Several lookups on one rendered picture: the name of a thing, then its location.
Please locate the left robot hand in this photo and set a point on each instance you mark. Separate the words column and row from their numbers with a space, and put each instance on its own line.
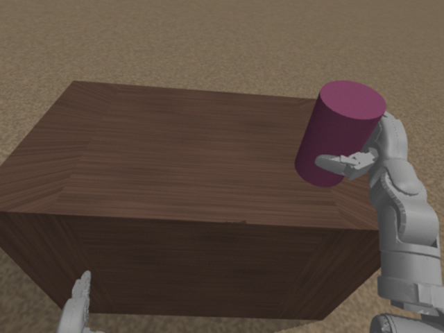
column 75, row 312

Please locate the can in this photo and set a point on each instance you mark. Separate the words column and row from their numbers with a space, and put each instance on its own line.
column 343, row 118

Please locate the right robot hand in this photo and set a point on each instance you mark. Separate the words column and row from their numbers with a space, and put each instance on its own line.
column 388, row 141

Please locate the right robot arm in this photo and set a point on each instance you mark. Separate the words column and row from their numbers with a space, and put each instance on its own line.
column 410, row 250

